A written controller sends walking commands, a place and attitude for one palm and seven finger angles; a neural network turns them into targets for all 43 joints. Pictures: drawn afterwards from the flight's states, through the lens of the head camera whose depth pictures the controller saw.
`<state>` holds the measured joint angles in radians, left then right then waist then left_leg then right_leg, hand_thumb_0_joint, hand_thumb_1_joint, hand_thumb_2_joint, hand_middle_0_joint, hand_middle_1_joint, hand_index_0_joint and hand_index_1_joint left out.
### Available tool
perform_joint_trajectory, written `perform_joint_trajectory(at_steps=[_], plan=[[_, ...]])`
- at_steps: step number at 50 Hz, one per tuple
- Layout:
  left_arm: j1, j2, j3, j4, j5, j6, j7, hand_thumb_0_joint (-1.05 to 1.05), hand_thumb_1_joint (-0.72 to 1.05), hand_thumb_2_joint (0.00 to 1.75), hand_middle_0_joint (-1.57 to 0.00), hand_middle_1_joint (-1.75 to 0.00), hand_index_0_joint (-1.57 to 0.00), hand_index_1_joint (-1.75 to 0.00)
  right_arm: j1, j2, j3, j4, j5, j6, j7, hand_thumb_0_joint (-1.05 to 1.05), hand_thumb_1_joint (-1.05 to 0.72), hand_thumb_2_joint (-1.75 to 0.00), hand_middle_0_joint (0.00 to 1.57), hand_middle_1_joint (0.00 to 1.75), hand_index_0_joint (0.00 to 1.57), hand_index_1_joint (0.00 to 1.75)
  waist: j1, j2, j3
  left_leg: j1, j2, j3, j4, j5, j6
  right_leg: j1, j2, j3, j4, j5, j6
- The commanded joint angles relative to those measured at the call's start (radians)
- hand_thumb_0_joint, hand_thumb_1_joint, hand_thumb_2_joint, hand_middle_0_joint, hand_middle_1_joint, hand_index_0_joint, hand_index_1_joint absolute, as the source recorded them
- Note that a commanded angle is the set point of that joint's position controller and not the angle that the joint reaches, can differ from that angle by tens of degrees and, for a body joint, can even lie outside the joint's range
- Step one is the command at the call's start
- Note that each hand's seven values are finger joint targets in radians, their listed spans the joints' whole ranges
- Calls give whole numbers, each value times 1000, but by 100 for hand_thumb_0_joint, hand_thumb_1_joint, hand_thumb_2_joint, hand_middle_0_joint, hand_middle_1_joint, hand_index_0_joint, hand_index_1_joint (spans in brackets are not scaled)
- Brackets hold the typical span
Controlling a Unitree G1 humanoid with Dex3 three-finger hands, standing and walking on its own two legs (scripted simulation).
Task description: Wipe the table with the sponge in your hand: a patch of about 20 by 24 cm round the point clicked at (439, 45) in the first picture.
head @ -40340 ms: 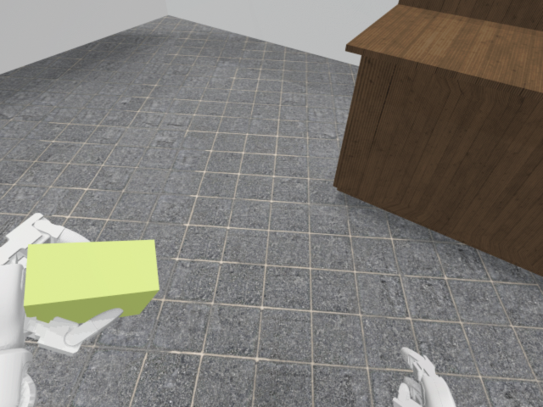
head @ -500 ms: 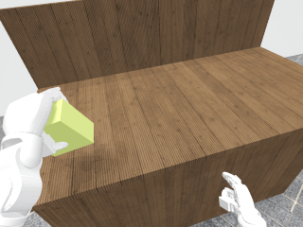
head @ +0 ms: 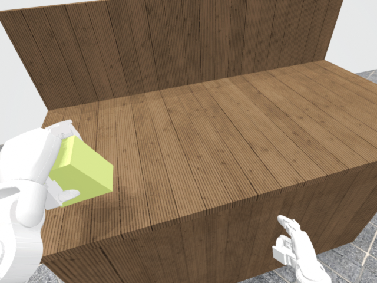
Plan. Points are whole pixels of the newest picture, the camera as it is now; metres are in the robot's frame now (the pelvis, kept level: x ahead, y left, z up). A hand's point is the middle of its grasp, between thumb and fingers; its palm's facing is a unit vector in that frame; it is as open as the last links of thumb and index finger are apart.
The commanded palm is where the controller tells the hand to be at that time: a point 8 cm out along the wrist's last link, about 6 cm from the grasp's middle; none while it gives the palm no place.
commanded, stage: bring the sponge back beside the body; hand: left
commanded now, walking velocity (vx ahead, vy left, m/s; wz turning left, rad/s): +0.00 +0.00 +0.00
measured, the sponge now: (74, 178) +0.22 +0.27 +0.17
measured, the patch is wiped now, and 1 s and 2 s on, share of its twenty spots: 0.95 0.95 0.95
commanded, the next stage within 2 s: step back with the hand held close in 0.66 s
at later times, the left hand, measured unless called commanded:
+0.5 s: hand (47, 172) +0.19 +0.28 +0.21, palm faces +0.37 -0.17 -0.91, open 10.1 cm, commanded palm +0.14 +0.28 +0.28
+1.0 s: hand (70, 160) +0.21 +0.25 +0.23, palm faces +0.41 -0.83 -0.38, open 10.1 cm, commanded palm +0.14 +0.30 +0.26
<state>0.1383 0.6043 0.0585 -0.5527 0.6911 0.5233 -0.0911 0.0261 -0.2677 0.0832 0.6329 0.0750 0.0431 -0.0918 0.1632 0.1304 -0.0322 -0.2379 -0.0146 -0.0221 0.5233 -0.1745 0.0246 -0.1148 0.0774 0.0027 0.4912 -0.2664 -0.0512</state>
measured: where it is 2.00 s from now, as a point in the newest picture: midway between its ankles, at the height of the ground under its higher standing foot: outside the picture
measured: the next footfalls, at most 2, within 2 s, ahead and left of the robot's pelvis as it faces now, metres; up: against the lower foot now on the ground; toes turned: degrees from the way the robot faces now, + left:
left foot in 1.74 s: -0.05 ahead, +0.14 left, +0.00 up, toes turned +2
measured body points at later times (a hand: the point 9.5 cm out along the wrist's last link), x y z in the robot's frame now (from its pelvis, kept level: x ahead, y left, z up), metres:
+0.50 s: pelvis -0.01 +0.01 +0.00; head -0.06 -0.04 +0.44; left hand +0.16 +0.29 +0.26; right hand +0.26 -0.17 -0.05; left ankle +0.08 +0.10 -0.73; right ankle +0.01 -0.09 -0.73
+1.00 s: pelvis -0.01 +0.01 -0.01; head -0.02 +0.03 +0.44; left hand +0.18 +0.29 +0.25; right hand +0.19 -0.20 -0.07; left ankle +0.01 +0.11 -0.73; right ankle +0.01 -0.09 -0.73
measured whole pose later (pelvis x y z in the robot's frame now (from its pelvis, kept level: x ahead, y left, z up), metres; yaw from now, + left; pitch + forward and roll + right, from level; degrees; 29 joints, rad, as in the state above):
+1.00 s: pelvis -0.01 +0.01 -0.01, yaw +2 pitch +0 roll -3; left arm 0.28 0.45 0.36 -0.67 -0.05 0.01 0.08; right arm 0.20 -0.23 0.10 0.52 0.02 -0.01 -0.07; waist 0.03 0.00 -0.04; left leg -0.35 -0.03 -0.09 0.67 -0.33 0.03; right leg -0.29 0.07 -0.04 0.58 -0.28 -0.03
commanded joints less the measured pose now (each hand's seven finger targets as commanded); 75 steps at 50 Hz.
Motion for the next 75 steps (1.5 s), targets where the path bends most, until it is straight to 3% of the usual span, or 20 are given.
perform_joint_trajectory(at_steps=[1,3,7,9,32,34,38,39,40,41,42,44,47,50,51,55,63,67,70,75], plan=[[-249,239,184,-164,43,-33,56,0,10,130,-120,-160,-120,-160,-306,-74,-35,-221,-5,-76,-5,0,-90,-90,20,30,20,30,4,-43,-108,142,-10,-79,-64,27,-4,-140,-42,124,-151,-8,-35],[-283,264,195,-218,44,-36,57,0,10,130,-120,-160,-120,-160,-321,-73,-39,-220,4,-83,-4,0,-90,-90,20,30,20,30,-3,36,-107,146,-6,-85,-77,-7,-8,-140,-38,151,-148,-26,-42],[-221,230,184,-189,33,-46,58,0,10,130,-120,-160,-120,-160,-312,-71,-37,-223,-4,-79,-7,0,-90,-90,20,30,20,30,6,-58,-108,139,-7,-85,-75,-5,-4,-140,-42,120,-152,-28,-31],[-241,222,179,-230,34,-45,58,0,10,130,-120,-160,-120,-160,-321,-63,-33,-237,-1,-88,-6,0,-90,-90,20,30,20,30,10,3,-128,136,-8,-87,-83,-21,-7,-125,-41,123,-141,-30,-37],[-182,231,198,-202,28,-54,67,0,10,130,-120,-160,-120,-160,-306,-73,-37,-223,-8,-86,-9,0,-90,-90,20,30,20,30,8,-56,-103,129,-7,-89,-83,-27,-6,-132,-38,118,-149,-33,-31],[-225,234,199,-240,31,-53,68,0,10,130,-120,-160,-120,-160,-312,-64,-31,-235,-4,-93,-6,0,-90,-90,20,30,20,30,10,3,-124,123,-7,-95,-91,-36,-9,-114,-34,116,-134,-24,-38],[-209,259,215,-221,28,-50,65,0,10,130,-120,-160,-120,-160,-314,-73,-37,-222,-1,-90,-6,0,-90,-90,20,30,20,30,1,1,-83,125,0,-94,-97,-54,-9,-134,-31,138,-149,-35,-38],[-215,153,124,86,50,-22,59,0,10,130,-120,-160,-120,-160,-274,-75,-25,-187,-2,-79,-18,0,-90,-90,20,30,20,30,-31,-83,17,82,-4,-75,-99,-99,-13,-200,-28,94,-169,-87,-32],[-402,50,353,-132,-731,-291,120,0,10,130,-120,-160,-120,-160,-87,-65,-27,-354,-2,-77,0,0,-90,-90,20,30,20,30,-132,-312,132,36,-2,-116,74,-284,27,-426,-112,194,-305,-205,-13],[-206,129,359,61,-708,-390,143,0,10,130,-120,-160,-120,-160,10,-55,-9,-261,-34,-79,-3,0,-90,-90,20,30,20,30,-121,-429,67,77,-25,-74,233,-236,24,-484,-156,214,-321,-257,-55],[-168,66,356,-64,-737,-446,157,0,10,130,-120,-160,-120,-160,59,-54,-32,-255,-34,-76,-1,0,-90,-90,20,30,20,30,-130,-417,25,68,-26,-75,366,-199,16,-481,-229,260,-311,-169,-85],[-169,76,383,-297,-757,-550,182,0,10,130,-120,-160,-120,-160,84,-54,-29,-253,-44,-85,9,0,-90,-90,20,30,20,30,-164,-156,-89,47,15,-75,284,-130,13,-343,-295,246,-179,108,-112],[-74,92,490,-431,-775,-628,216,0,10,130,-120,-160,-120,-160,81,-113,-56,-250,-62,-99,8,0,-90,-90,20,30,20,30,-138,156,-111,-51,116,-211,-35,78,49,-169,-162,92,45,278,-28],[85,107,577,-416,-767,-665,221,0,10,130,-120,-160,-120,-160,102,-88,-68,-250,-75,-114,25,0,-90,-90,20,30,20,30,-123,115,-207,3,139,-265,-25,546,48,-117,-83,23,96,188,14],[91,108,590,-411,-769,-679,217,0,10,130,-120,-160,-120,-160,94,-91,-76,-234,-78,-116,31,0,-90,-90,20,30,20,30,-125,116,-185,-13,156,-290,-63,458,45,-129,-65,19,69,62,18],[157,79,598,-311,-768,-708,215,0,10,130,-120,-160,-120,-160,102,-101,-100,-202,-71,-144,29,0,-90,-90,20,30,20,30,-136,-1,-185,-39,154,-279,-31,411,31,-68,-79,29,-25,197,14],[198,103,604,-369,-774,-744,242,0,10,130,-120,-160,-120,-160,133,-97,-120,-194,-50,-159,20,0,-90,-90,20,30,20,30,-176,-139,-203,-118,77,-163,144,-106,7,-207,-258,141,4,281,-54],[133,103,616,-401,-756,-755,252,0,10,130,-120,-160,-120,-160,130,-104,-113,-196,-64,-172,16,0,-90,-90,20,30,20,30,-171,-33,-117,-234,117,-245,-11,-292,40,-260,-143,71,90,61,-7],[10,85,606,-368,-717,-753,247,0,10,130,-120,-160,-120,-160,139,-111,-121,-188,-86,-196,12,0,-90,-90,20,30,20,30,-167,150,-86,-376,240,-419,-254,-437,104,-155,-12,33,338,-100,49],[-32,15,524,-214,-719,-740,214,0,10,130,-120,-160,-120,-160,129,-93,-107,-178,-74,-204,32,0,-90,-90,20,30,20,30,-157,14,-70,-283,187,-331,-70,-287,86,-116,-24,49,36,9,33]])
